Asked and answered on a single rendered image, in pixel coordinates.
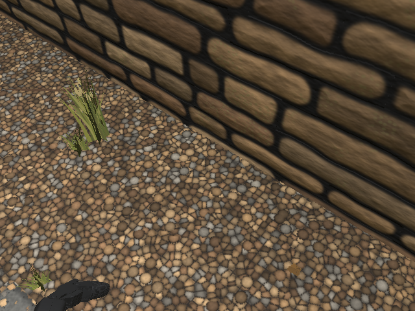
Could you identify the robot left hand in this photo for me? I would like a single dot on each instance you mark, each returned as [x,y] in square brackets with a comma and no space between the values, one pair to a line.
[72,293]

